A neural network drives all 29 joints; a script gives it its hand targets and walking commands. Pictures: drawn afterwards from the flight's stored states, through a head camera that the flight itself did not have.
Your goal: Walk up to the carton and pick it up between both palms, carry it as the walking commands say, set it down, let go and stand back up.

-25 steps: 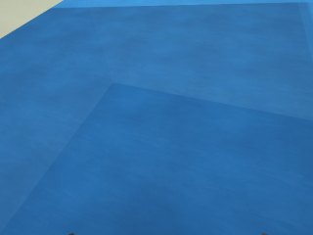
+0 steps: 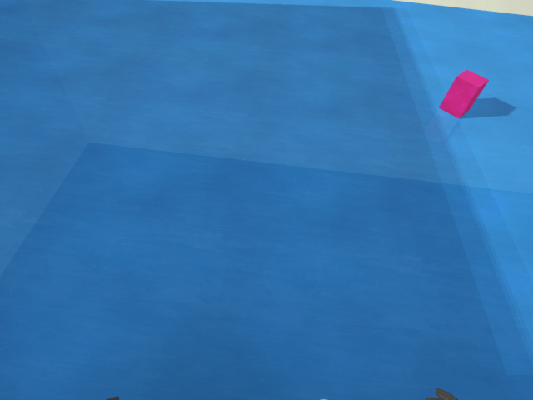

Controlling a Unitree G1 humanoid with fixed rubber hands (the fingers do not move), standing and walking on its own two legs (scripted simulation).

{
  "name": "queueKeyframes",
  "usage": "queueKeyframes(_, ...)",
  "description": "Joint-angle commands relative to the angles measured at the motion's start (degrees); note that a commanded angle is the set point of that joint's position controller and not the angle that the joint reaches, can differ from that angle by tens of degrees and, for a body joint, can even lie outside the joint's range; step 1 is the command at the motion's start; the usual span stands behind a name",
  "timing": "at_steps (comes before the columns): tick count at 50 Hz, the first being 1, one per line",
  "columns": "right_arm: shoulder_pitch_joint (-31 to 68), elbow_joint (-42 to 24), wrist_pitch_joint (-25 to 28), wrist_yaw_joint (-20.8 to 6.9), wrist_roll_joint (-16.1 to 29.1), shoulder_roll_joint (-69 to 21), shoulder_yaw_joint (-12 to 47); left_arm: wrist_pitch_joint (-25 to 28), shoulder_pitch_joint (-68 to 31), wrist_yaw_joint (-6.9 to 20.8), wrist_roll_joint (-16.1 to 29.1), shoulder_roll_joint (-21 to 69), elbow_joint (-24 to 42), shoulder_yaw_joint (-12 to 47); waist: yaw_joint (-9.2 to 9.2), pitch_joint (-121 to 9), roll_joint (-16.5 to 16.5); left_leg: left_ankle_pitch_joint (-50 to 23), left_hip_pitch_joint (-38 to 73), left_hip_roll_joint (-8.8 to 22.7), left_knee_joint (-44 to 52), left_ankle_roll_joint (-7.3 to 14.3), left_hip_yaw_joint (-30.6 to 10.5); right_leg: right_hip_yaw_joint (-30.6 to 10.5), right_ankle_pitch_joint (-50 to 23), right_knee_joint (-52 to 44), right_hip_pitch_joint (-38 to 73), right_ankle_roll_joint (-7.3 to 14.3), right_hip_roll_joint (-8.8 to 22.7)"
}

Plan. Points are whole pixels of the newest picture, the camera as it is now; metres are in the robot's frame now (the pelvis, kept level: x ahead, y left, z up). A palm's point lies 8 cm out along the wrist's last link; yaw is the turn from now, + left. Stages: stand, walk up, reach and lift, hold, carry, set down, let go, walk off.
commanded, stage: walk up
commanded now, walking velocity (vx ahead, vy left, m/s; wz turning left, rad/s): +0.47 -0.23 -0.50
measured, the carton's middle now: (462, 94) +2.00 -1.29 -0.66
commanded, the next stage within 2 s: none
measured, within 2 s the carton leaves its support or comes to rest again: neither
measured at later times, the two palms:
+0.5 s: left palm (209, 372) +0.20 +0.11 -0.12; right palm out of the picture +0.16 -0.42 -0.12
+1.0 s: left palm (280, 197) +0.59 -0.01 -0.14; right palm (527, 327) +0.29 -0.46 -0.11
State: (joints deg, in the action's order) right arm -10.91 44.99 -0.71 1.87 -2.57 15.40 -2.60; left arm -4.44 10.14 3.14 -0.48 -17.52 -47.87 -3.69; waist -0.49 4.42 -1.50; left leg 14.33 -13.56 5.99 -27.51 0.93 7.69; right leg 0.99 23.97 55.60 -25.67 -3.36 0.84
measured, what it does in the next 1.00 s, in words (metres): walks ahead, turning right: right foot, then left foot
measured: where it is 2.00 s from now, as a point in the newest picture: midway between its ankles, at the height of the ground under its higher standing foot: (379, 251)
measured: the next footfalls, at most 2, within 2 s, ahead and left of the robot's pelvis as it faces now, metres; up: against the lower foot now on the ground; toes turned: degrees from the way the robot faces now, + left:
right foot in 0.28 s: +0.08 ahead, -0.22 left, +0.00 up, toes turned -15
left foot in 0.74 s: +0.50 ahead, -0.13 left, +0.00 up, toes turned -13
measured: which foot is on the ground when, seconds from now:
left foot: down 0.00-0.28, up 0.30-0.72, down 0.74-1.00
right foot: up 0.00-0.26, down 0.28-0.76, up 0.78-1.00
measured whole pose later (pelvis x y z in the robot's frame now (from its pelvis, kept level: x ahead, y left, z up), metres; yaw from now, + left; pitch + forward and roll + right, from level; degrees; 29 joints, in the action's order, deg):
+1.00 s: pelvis +0.42 -0.22 +0.00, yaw -24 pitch -1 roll -1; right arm -21.1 56.1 4.0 0.6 -1.7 14.3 -3.3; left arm -0.4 13.3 3.5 -1.9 -15.4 -51.0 -4.1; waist 1.0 3.4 -2.8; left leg 13.5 -10.3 4.7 -25.0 0.5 10.1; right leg -0.5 9.7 63.6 -34.6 -2.2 5.3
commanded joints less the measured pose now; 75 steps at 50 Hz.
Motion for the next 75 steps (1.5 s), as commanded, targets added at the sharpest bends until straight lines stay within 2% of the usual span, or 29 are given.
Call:
queueKeyframes(1,-15.46,2.74,0.81,1.31,0.42,15.6,-4.97,0.13,-10.57,3.27,-1.78,-4.16,7.56,-0.93,7.29,-7.53,7.41,26.96,16.8,21.73,17.83,7.11,-25.97,-3.04,-1.83,4.98,-17.4,0.68,2.65)
queueKeyframes(2,-15.83,3.4,1.07,1.67,1.17,14.95,-4.77,0.02,-13.11,3.98,-2.39,-3.38,8.84,-0.98,6.38,-4.35,7.44,29.55,17.52,23.96,19.26,6.03,-27.52,-5.59,-5.59,8.04,-23.03,0.46,4.57)
queueKeyframes(8,-9.83,3.66,3.82,-1.1,-0.56,9.65,-3.31,2.79,-10.28,3.52,-0.8,-0.12,5.68,0.82,3.91,0.46,13.99,16.82,0.49,13.82,20.34,1.29,-3.22,1.91,-1.73,-13.62,-0.53,1.63,1.9)
queueKeyframes(11,-11.54,3.98,3.44,-1.81,0.31,12.01,-3.86,3.53,-7.71,3.0,-1.09,-1.07,4.94,0.96,4.46,-0.86,12.34,18.14,0.28,15.31,18.16,1.37,-2.84,6.29,-1.71,-22.2,4.86,2.34,0.55)
queueKeyframes(14,-11.86,2.82,2.94,-2.58,0.59,9.12,-2.81,4.85,5.04,1.49,-1.61,-4.86,0.6,-0.56,-1.09,-7.09,3.37,20.37,-8.71,11.11,2.98,-1.52,2.94,7.91,-1.42,-30.84,24.23,4.18,-0.95)
queueKeyframes(15,-10.58,1.39,2.89,-2.79,0.46,5.78,-2.2,5.67,13.25,0.67,-1.79,-9.15,-1.64,-1.96,-5.69,-10.58,-8.91,19.72,-17.71,5.76,-17.96,-2.78,6.38,-7.75,7.11,-36.98,33.16,6.64,8.28)
queueKeyframes(16,-3.93,-3.8,3.5,-3.09,0.31,1.82,-0.83,5.91,20.13,-0.58,-1.73,-15.67,-1.66,-2.49,-10.91,-8.04,-22.05,22.72,-37.63,-1.17,-37.13,-4.29,3.74,-33.44,22.56,-46.65,37.19,12.31,20.19)
queueKeyframes(17,-0.74,-4.32,3.8,-3.19,-0.46,3.35,-1.18,6.08,19.51,-1.42,-1.03,-14.96,-2.46,-2.07,-8.48,-5.8,-13.09,16.51,-41.05,3.46,-43.51,-3.54,-3.86,-35.01,21.0,-47.19,34.69,15.03,22.65)
queueKeyframes(18,-0.94,-3.91,4.48,-3.48,-0.54,4.49,-1.69,6.71,16.31,-1.78,-0.66,-11.58,-2.22,-1.35,-5.68,-4.14,-6.97,9.13,-40.11,5.18,-44.34,-3.6,-6.33,-31.0,12.41,-45.46,32.18,14.6,19.57)
queueKeyframes(20,-5.35,-1.06,4.19,-3.79,-0.26,4.37,-2.2,7.72,8.5,-2.24,-0.21,-6.77,-0.48,-0.2,-0.42,-3.06,-2.4,1.17,-33.24,6.23,-39.76,-5.72,-7.27,-20.72,-5.03,-44.14,26.11,12.86,13.61)
queueKeyframes(23,-4.75,-0.61,3.11,-4.34,-0.11,3.94,-2.42,8.75,10.69,-2.66,0.19,-4.81,-1.27,0.1,1.38,-2.98,-3.79,-1.07,-29.58,3.45,-36.6,-7.28,-5.59,-14.51,-26.3,-42.81,24.08,13.0,11.36)
queueKeyframes(32,15.99,-4.62,2.72,-4.61,1.63,0.27,-0.67,9.09,21.98,-4.03,-0.22,-4.52,-6.2,0.1,-3.98,2.56,-6.05,-8.37,-23.44,-2.16,-11.96,-4.95,-0.97,-11.74,-43.36,-44.07,27.56,11.66,12.2)
queueKeyframes(34,13.56,-3.73,2.89,-4.27,1.75,0.92,-1.04,9.12,20.9,-4.17,-0.16,-4.7,-6.38,0.09,-1.69,0.55,-6.83,-7.45,-14.81,-4.34,-7.02,-2.89,0.05,-9.43,-55.63,-39.49,27.28,9.53,10.81)
queueKeyframes(36,0.6,0.12,3.52,-3.28,2.57,4.37,-2.52,9.02,20.85,-3.86,0.4,-5.43,-7.23,-0.09,4.17,-7.77,-6.81,-6.1,6.19,-6.5,-1.57,-1.69,0.87,-6.81,-56.22,-24.11,22.8,7.58,6.09)
queueKeyframes(37,-9.9,3.72,4.18,-2.19,2.15,7.86,-4.09,9.05,20.66,-3.65,0.34,-4.21,-6.86,0.41,7.88,-12.12,-4.89,-6.14,21.61,-0.94,-1.92,-0.97,-3.47,-6.0,-42.31,-11.37,11.8,6.91,2.31)
queueKeyframes(38,-15.96,5.48,4.85,-1.31,0.1,13.36,-4.88,9.18,22.71,-3.76,0.27,0.54,-5.54,1.12,7.66,-14.96,7.7,-3.08,32.24,17.69,2.06,2.99,-29.85,-5.31,-12.77,6.66,-6.23,4.6,-4.19)
queueKeyframes(39,-16.42,6.11,4.67,-1.19,0.28,14.67,-4.84,9.27,25.51,-3.99,0.22,-0.46,-4.87,0.23,6.07,-21.02,12.42,-5.43,30.22,26.79,8.72,7.46,-43.32,-7.67,1.97,20.6,-8.29,5.12,-2.91)
queueKeyframes(43,-2.49,4.82,5.39,-1.62,0.98,4.42,-1.53,6.98,17.57,-2.39,-0.82,0.44,-3.5,-0.42,0.06,-4.48,7.67,-2.29,4.06,15.61,14.77,4.82,-19.92,-7.25,-6.53,18.11,-6.28,3.36,5.09)
queueKeyframes(46,-7.07,7.07,5.5,-1.21,1.1,5.12,-1.64,4.25,13.93,-0.17,-1.68,2.0,-3.33,-0.47,-1.27,-3.1,5.7,-17.06,0.51,16.03,13.47,3.89,-14.24,-5.67,-10.87,15.3,-6.35,1.33,6.3)
queueKeyframes(50,-10.58,8.68,5.63,-1.09,0.81,5.19,-1.6,3.56,5.4,1.55,-1.33,3.96,-1.42,0.28,-0.04,-0.62,10.55,-15.22,-0.03,12.04,15.44,2.09,-5.11,-1.55,-18.48,3.49,-7.5,0.46,6.59)
queueKeyframes(57,-14.38,9.82,5.61,-1.93,0.88,6.53,-2.24,5.21,-8.54,2.13,-0.78,2.03,0.63,0.12,3.84,3.18,15.0,0.34,2.41,11.07,19.76,2.07,-0.48,5.19,-18.24,-19.76,-0.32,1.78,5.5)
queueKeyframes(59,-15.83,10.19,5.07,-1.99,1.0,7.46,-2.62,5.83,-8.99,1.69,-1.32,1.11,-0.23,-0.26,4.01,3.12,12.59,-1.68,4.09,12.31,17.2,2.13,-0.79,7.07,-14.66,-22.32,1.7,2.02,4.19)
queueKeyframes(62,-17.32,10.35,4.3,-2.26,1.61,7.12,-2.49,7.2,4.63,0.04,-1.71,-2.97,-6.11,-2.07,-2.43,-7.03,2.23,-16.66,-0.52,8.19,-9.01,0.29,3.92,8.3,-8.96,-29.05,24.98,3.94,0.67)
queueKeyframes(63,-16.71,8.52,4.67,-2.4,1.73,2.57,-1.4,7.88,14.36,-1.0,-2.31,-8.93,-8.09,-3.64,-7.58,-13.59,-10.98,-4.2,-14.56,2.71,-29.16,-2.15,3.96,-11.04,1.73,-34.04,36.97,8.23,13.52)
queueKeyframes(64,-15.79,6.37,4.9,-2.34,1.65,0.26,-0.64,7.61,19.59,-1.83,-1.74,-13.62,-8.67,-4.41,-8.65,-17.32,-20.32,18.6,-27.01,-1.97,-42.75,-2.32,-0.21,-31.97,6.32,-43.89,40.95,13.41,25.58)
queueKeyframes(65,-12.13,6.42,4.87,-2.12,0.92,2.49,-1.04,7.79,18.49,-1.98,-1.57,-11.61,-8.89,-3.99,-6.89,-14.75,-10.28,15.21,-28.66,2.2,-47.49,-0.67,-6.27,-30.31,1.89,-42.91,38.14,13.01,25.16)
queueKeyframes(67,-11.32,8.58,4.44,-2.07,0.76,1.16,-1.21,9.49,9.4,-1.92,-1.46,-4.75,-6.79,-2.12,-2.35,-7.23,-0.23,3.97,-26.27,5.52,-45.82,-0.45,-8.27,-21.7,-17.6,-41.11,27.12,11.28,21.6)
queueKeyframes(70,-12.72,9.79,2.22,-3.4,0.89,0.8,-1.43,10.58,5.96,-2.05,-0.53,-0.75,-6.49,-0.71,1.56,-4.76,-6.48,-1.75,-19.59,4.92,-39.8,-1.94,-7.8,-10.03,-24.06,-43.44,19.93,8.21,15.78)
queueKeyframes(75,-1.46,7.65,0.38,-4.88,1.24,0.68,-1.6,10.67,13.01,-2.46,-0.39,-0.44,-7.91,-0.04,-0.16,0.99,-6.75,-9.3,-24.14,4.1,-31.2,-3.48,-4.97,-4.74,-25.2,-46.95,20.63,8.54,15.9)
